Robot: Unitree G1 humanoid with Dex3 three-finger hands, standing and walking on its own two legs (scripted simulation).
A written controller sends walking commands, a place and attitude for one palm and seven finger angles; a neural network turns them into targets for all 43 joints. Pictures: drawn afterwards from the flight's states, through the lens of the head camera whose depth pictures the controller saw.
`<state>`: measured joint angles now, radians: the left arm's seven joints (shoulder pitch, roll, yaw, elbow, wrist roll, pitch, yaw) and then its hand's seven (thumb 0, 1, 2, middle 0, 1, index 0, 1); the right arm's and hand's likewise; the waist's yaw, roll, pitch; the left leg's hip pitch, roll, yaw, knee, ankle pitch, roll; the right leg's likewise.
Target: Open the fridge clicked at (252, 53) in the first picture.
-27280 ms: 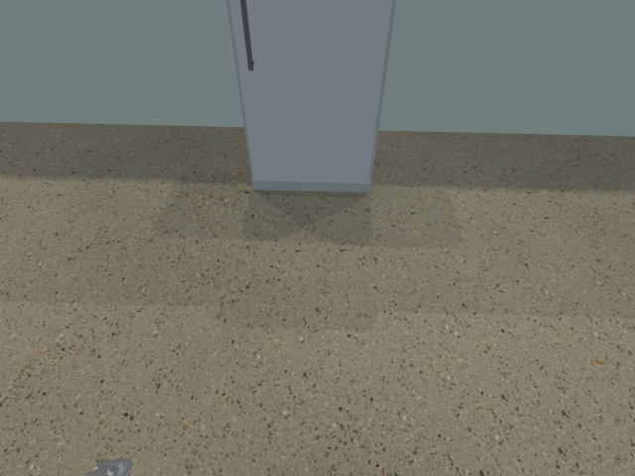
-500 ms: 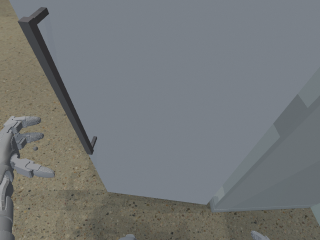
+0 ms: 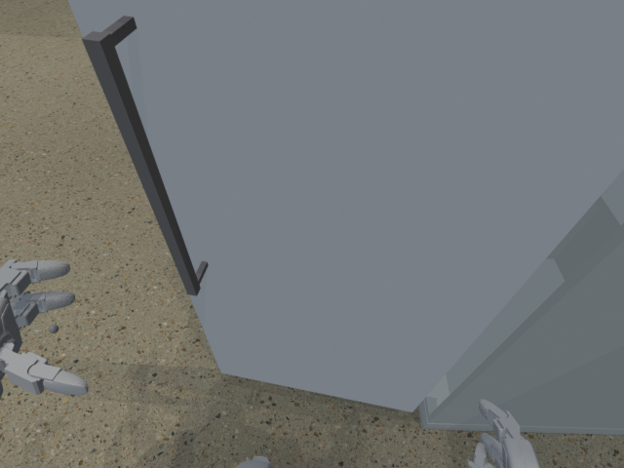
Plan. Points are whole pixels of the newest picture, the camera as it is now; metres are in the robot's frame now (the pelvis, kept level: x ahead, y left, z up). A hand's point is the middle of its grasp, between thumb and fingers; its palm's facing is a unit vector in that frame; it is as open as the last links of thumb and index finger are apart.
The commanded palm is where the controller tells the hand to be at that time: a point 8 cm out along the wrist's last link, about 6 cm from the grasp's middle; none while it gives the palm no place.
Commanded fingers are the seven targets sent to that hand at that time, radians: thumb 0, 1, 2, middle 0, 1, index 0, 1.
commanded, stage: draw the hand back to the body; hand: left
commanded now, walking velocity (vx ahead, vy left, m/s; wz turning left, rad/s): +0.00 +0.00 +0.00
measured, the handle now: (168, 194) +0.41 +0.23 +0.13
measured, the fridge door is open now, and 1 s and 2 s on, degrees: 80 80 80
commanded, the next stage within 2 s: step back with the hand held close in 1.64 s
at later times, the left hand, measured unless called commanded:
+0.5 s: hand (24, 335) +0.22 +0.31 +0.11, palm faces -0.02 -1.00 -0.06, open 14.7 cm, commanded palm +0.19 +0.35 +0.13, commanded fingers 0.00 -0.44 0.25 -0.25 -1.09 -0.25 -1.09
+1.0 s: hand (0, 304) +0.22 +0.30 +0.17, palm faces +0.52 -0.77 -0.38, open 11.4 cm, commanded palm +0.17 +0.32 +0.19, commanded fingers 0.00 0.47 0.69 -0.22 -0.56 -0.22 -0.56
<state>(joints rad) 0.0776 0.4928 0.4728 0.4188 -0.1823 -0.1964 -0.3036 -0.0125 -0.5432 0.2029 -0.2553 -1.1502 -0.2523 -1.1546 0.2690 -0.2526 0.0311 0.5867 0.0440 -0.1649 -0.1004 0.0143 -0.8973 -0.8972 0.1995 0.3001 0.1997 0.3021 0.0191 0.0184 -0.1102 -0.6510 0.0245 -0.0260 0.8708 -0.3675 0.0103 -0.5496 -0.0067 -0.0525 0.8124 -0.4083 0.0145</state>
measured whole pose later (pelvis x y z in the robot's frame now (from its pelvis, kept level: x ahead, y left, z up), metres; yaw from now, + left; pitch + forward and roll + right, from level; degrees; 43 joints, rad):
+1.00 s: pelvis +0.01 +0.01 +0.03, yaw +0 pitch -2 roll -1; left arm 0.34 0.37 0.35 -0.23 -0.06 -0.04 0.14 0.00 0.12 0.53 -0.23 -0.76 -0.23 -0.76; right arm 0.24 -0.21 0.06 0.66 0.01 -0.21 -0.10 0.02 -0.89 -0.90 0.20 0.30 0.20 0.30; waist 0.08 0.05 -0.03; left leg -0.29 -0.02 0.01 0.60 -0.28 0.03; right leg -0.21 -0.04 -0.03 0.57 -0.33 0.03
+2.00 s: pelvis +0.01 +0.00 +0.04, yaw +0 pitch -1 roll -1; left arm 0.50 0.39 0.38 -0.46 -0.05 -0.13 0.11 0.01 0.89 0.90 -0.21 -0.30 -0.21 -0.31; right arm 0.17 -0.23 0.01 0.58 0.02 -0.04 -0.09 0.02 -0.90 -0.90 0.20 0.30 0.20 0.30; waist 0.02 0.01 0.05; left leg -0.28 0.01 0.00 0.53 -0.24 0.01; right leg -0.20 -0.02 -0.03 0.49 -0.28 0.02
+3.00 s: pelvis -0.15 +0.01 +0.02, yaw +0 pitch -1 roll -3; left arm 0.43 0.48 0.45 -0.49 -0.06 -0.23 0.10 0.01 0.89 0.90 -0.22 -0.30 -0.21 -0.31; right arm 0.11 -0.19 0.00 0.56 0.00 -0.09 -0.08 0.02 -0.90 -0.90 0.20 0.30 0.20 0.30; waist 0.00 0.01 0.05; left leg -0.49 0.05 0.03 0.46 0.01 0.04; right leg -0.21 0.07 0.00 0.59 -0.38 0.00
